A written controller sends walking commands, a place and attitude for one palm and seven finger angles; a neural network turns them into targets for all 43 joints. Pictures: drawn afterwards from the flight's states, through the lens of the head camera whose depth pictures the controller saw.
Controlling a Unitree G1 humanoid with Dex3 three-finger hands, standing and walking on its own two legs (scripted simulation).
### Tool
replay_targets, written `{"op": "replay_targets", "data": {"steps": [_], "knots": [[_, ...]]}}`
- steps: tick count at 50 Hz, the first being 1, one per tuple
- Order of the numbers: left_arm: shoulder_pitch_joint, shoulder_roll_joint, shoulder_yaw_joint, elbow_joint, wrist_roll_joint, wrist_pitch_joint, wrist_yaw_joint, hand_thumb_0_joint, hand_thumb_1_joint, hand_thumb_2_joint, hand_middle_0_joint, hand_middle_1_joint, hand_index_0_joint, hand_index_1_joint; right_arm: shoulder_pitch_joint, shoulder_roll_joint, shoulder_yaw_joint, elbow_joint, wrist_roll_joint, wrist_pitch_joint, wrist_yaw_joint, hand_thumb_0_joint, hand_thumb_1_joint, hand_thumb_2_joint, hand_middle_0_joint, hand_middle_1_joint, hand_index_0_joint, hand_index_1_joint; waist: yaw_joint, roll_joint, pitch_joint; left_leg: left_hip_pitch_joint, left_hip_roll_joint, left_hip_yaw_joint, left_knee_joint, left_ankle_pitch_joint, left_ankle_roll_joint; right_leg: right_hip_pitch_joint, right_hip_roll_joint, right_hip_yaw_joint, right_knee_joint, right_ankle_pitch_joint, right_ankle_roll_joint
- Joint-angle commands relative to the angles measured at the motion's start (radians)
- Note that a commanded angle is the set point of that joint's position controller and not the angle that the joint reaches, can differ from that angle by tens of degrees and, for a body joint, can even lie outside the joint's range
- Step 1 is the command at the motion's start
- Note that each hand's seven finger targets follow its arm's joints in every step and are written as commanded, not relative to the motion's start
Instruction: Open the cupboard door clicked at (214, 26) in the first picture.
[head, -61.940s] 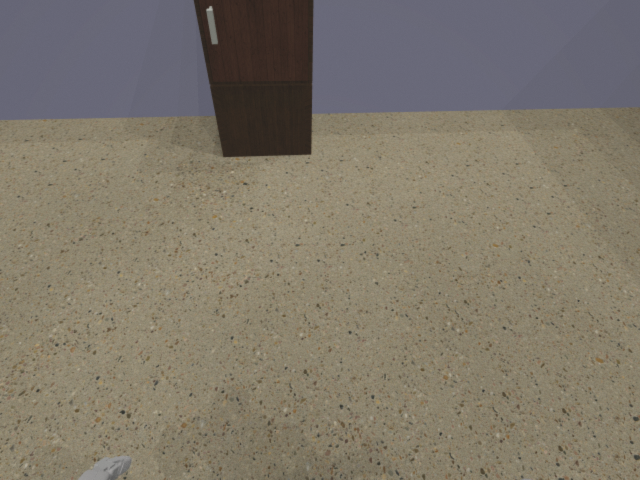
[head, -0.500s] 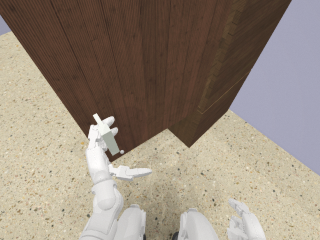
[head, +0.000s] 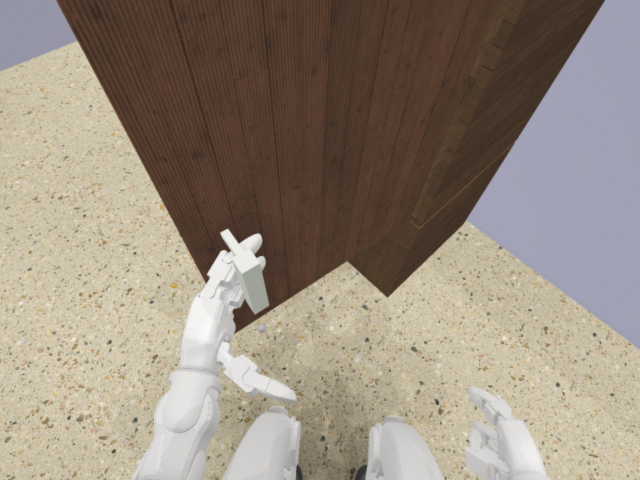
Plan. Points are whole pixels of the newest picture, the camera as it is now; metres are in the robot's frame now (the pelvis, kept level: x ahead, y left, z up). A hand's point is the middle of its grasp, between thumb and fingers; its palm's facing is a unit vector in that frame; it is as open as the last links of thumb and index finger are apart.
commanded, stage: slide the hand sideways off the handle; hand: left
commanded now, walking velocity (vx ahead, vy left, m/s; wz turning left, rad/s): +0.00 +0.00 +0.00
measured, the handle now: (244, 272) +0.36 +0.13 +0.02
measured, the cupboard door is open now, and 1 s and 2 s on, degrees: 82 83 83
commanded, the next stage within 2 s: draw the hand back to the body in 0.82 s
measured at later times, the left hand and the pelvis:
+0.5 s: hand (229, 364) +0.25 +0.13 +0.01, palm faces -0.01 -1.00 -0.04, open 16.0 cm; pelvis +0.02 -0.01 -0.01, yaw +0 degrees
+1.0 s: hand (185, 393) +0.21 +0.16 +0.02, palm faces +0.00 -1.00 -0.04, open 16.3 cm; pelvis +0.00 -0.03 -0.02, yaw +0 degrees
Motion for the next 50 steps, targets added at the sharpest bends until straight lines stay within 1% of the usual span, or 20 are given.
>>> {"op": "replay_targets", "data": {"steps": [1, 3, 5, 7, 8, 9, 17, 19, 22, 24, 26, 30, 34, 36, 39, 41, 45, 46, 49, 50], "knots": [[-0.04, -0.003, -0.011, -0.216, 0.038, -0.051, 0.034, 0.0, -0.5, 0.3, -0.15, -0.3, -0.15, -0.3, -0.024, -0.121, -0.054, -0.158, -0.009, -0.032, 0.008, 0.0, -0.9, -0.9, 0.2, 0.3, 0.2, 0.3, -0.02, -0.012, -0.283, 0.286, 0.017, -0.142, -0.231, 0.194, -0.081, 0.086, 0.026, 0.022, -0.117, 0.134, -0.029], [0.012, 0.032, 0.028, -0.238, 0.044, -0.05, 0.043, 0.0, -0.5, 0.3, -0.15, -0.3, -0.15, -0.3, -0.023, -0.122, -0.056, -0.169, -0.011, -0.028, 0.01, 0.0, -0.9, -0.9, 0.2, 0.3, 0.2, 0.3, 0.001, 0.001, -0.299, 0.289, 0.016, -0.149, -0.235, 0.219, -0.09, 0.095, 0.031, 0.021, -0.105, 0.14, -0.034], [0.095, 0.033, 0.042, -0.247, 0.038, -0.043, 0.04, 0.0, -0.5, 0.3, -0.15, -0.3, -0.15, -0.3, -0.026, -0.117, -0.056, -0.183, -0.008, -0.019, 0.013, 0.0, -0.9, -0.9, 0.2, 0.3, 0.2, 0.3, 0.011, -0.011, -0.291, 0.289, 0.017, -0.136, -0.234, 0.234, -0.09, 0.113, 0.033, 0.023, -0.113, 0.152, -0.033], [0.114, 0.036, 0.049, -0.286, 0.029, -0.035, 0.035, 0.0, -0.5, 0.3, -0.15, -0.3, -0.15, -0.3, -0.026, -0.114, -0.055, -0.193, -0.006, -0.014, 0.013, 0.0, -0.9, -0.9, 0.2, 0.3, 0.2, 0.3, 0.009, -0.022, -0.296, 0.28, 0.016, -0.128, -0.227, 0.245, -0.086, 0.136, 0.036, 0.026, -0.117, 0.166, -0.03], [0.151, 0.059, 0.073, -0.294, 0.03, -0.03, 0.034, 0.0, -0.5, 0.3, -0.15, -0.3, -0.15, -0.3, -0.023, -0.114, -0.055, -0.199, -0.006, -0.012, 0.011, 0.0, -0.9, -0.9, 0.2, 0.3, 0.2, 0.3, 0.024, -0.005, -0.305, 0.279, 0.014, -0.131, -0.23, 0.281, -0.091, 0.15, 0.038, 0.026, -0.106, 0.182, -0.036], [0.185, 0.045, 0.067, -0.311, 0.026, -0.027, 0.031, 0.0, -0.5, 0.3, -0.15, -0.3, -0.15, -0.3, -0.027, -0.109, -0.055, -0.205, -0.004, -0.009, 0.012, 0.0, -0.9, -0.9, 0.2, 0.3, 0.2, 0.3, 0.026, 0.003, -0.31, 0.29, 0.015, -0.122, -0.226, 0.297, -0.09, 0.151, 0.038, 0.026, -0.109, 0.194, -0.033], [0.286, 0.08, 0.11, -0.355, 0.003, -0.031, -0.004, 0.0, -0.5, 0.3, -0.15, -0.3, -0.15, -0.3, -0.014, -0.1, -0.053, -0.206, -0.004, -0.016, -0.004, 0.0, -0.9, -0.9, 0.2, 0.3, 0.2, 0.3, 0.0, -0.053, -0.262, 0.213, 0.01, -0.099, -0.186, 0.286, -0.074, 0.183, 0.045, 0.034, -0.113, 0.24, -0.024], [0.287, 0.118, 0.152, -0.368, -0.012, -0.04, -0.027, 0.0, -0.5, 0.3, -0.15, -0.3, -0.15, -0.3, -0.018, -0.102, -0.053, -0.2, -0.004, -0.024, -0.013, 0.0, -0.9, -0.9, 0.2, 0.3, 0.2, 0.3, 0.004, -0.038, -0.272, 0.196, 0.005, -0.092, -0.169, 0.287, -0.07, 0.186, 0.044, 0.04, -0.107, 0.252, -0.025], [0.346, 0.13, 0.179, -0.387, -0.041, -0.047, -0.068, 0.0, -0.5, 0.3, -0.15, -0.3, -0.15, -0.3, -0.023, -0.1, -0.057, -0.199, 0.001, -0.035, -0.021, 0.0, -0.9, -0.9, 0.2, 0.3, 0.2, 0.3, 0.01, -0.037, -0.292, 0.19, 0.002, -0.082, -0.155, 0.297, -0.066, 0.21, 0.045, 0.047, -0.106, 0.279, -0.023], [0.357, 0.166, 0.224, -0.446, -0.073, -0.061, -0.095, 0.0, -0.5, 0.3, -0.15, -0.3, -0.15, -0.3, -0.027, -0.098, -0.06, -0.194, 0.002, -0.045, -0.03, 0.0, -0.9, -0.9, 0.2, 0.3, 0.2, 0.3, 0.022, -0.006, -0.334, 0.199, 0.0, -0.077, -0.141, 0.335, -0.064, 0.236, 0.045, 0.056, -0.102, 0.32, -0.023], [0.373, 0.179, 0.242, -0.483, -0.102, -0.077, -0.123, 0.0, -0.5, 0.3, -0.15, -0.3, -0.15, -0.3, -0.027, -0.096, -0.061, -0.189, 0.005, -0.055, -0.039, 0.0, -0.9, -0.9, 0.2, 0.3, 0.2, 0.3, 0.012, -0.006, -0.34, 0.195, 0.001, -0.075, -0.129, 0.341, -0.06, 0.248, 0.045, 0.062, -0.105, 0.34, -0.019], [0.379, 0.178, 0.243, -0.497, -0.138, -0.109, -0.177, 0.0, -0.5, 0.3, -0.15, -0.3, -0.15, -0.3, -0.034, -0.098, -0.062, -0.163, 0.006, -0.086, -0.053, 0.0, -0.9, -0.9, 0.2, 0.3, 0.2, 0.3, -0.012, 0.023, -0.313, 0.165, 0.004, -0.075, -0.093, 0.312, -0.054, 0.207, 0.048, 0.071, -0.104, 0.309, -0.016], [0.381, 0.206, 0.271, -0.458, -0.165, -0.105, -0.235, 0.0, -0.5, 0.3, -0.15, -0.3, -0.15, -0.3, -0.04, -0.112, -0.066, -0.151, 0.01, -0.106, -0.064, 0.0, -0.9, -0.9, 0.2, 0.3, 0.2, 0.3, -0.024, -0.009, -0.287, 0.108, 0.008, -0.077, -0.068, 0.257, -0.047, 0.187, 0.047, 0.084, -0.111, 0.242, -0.013], [0.396, 0.237, 0.306, -0.46, -0.18, -0.089, -0.264, 0.0, -0.5, 0.3, -0.15, -0.3, -0.15, -0.3, -0.045, -0.118, -0.07, -0.153, 0.015, -0.112, -0.068, 0.0, -0.9, -0.9, 0.2, 0.3, 0.2, 0.3, -0.012, 0.007, -0.294, 0.094, 0.01, -0.075, -0.067, 0.236, -0.048, 0.191, 0.046, 0.095, -0.115, 0.205, -0.015], [0.45, 0.258, 0.345, -0.483, -0.202, -0.058, -0.293, 0.0, -0.5, 0.3, -0.15, -0.3, -0.15, -0.3, -0.055, -0.113, -0.075, -0.162, 0.021, -0.116, -0.073, 0.0, -0.9, -0.9, 0.2, 0.3, 0.2, 0.3, 0.012, 0.027, -0.332, 0.104, 0.008, -0.069, -0.069, 0.264, -0.047, 0.228, 0.043, 0.105, -0.113, 0.237, -0.014], [0.451, 0.255, 0.357, -0.493, -0.218, -0.042, -0.295, 0.0, -0.5, 0.3, -0.15, -0.3, -0.15, -0.3, -0.054, -0.108, -0.076, -0.163, 0.025, -0.119, -0.075, 0.0, -0.9, -0.9, 0.2, 0.3, 0.2, 0.3, 0.009, -0.005, -0.324, 0.089, 0.008, -0.07, -0.069, 0.248, -0.046, 0.241, 0.039, 0.112, -0.126, 0.225, -0.007], [0.413, 0.263, 0.375, -0.499, -0.226, -0.042, -0.277, 0.0, -0.5, 0.3, -0.15, -0.3, -0.15, -0.3, -0.061, -0.108, -0.073, -0.155, 0.025, -0.131, -0.08, 0.0, -0.9, -0.9, 0.2, 0.3, 0.2, 0.3, 0.001, -0.004, -0.281, 0.057, 0.011, -0.073, -0.06, 0.198, -0.045, 0.202, 0.04, 0.12, -0.139, 0.137, -0.007], [0.406, 0.24, 0.349, -0.495, -0.221, -0.045, -0.275, 0.0, -0.5, 0.3, -0.15, -0.3, -0.15, -0.3, -0.064, -0.108, -0.072, -0.154, 0.024, -0.136, -0.08, 0.0, -0.9, -0.9, 0.2, 0.3, 0.2, 0.3, -0.006, 0.006, -0.262, 0.056, 0.011, -0.072, -0.058, 0.178, -0.044, 0.177, 0.04, 0.119, -0.144, 0.106, -0.006], [0.392, 0.303, 0.372, -0.637, -0.222, -0.039, -0.267, 0.0, -0.5, 0.3, -0.15, -0.3, -0.15, -0.3, -0.046, -0.114, -0.068, -0.177, 0.029, -0.142, -0.086, 0.0, -0.9, -0.9, 0.2, 0.3, 0.2, 0.3, 0.011, 0.056, -0.328, 0.133, 0.012, -0.074, -0.11, 0.194, -0.04, 0.232, 0.041, 0.122, -0.178, 0.096, -0.012], [0.423, 0.321, 0.391, -0.65, -0.221, -0.024, -0.264, 0.0, -0.5, 0.3, -0.15, -0.3, -0.15, -0.3, -0.035, -0.11, -0.069, -0.179, 0.032, -0.138, -0.088, 0.0, -0.9, -0.9, 0.2, 0.3, 0.2, 0.3, 0.019, 0.075, -0.327, 0.168, 0.012, -0.073, -0.14, 0.204, -0.043, 0.249, 0.043, 0.11, -0.192, 0.1, -0.016]]}}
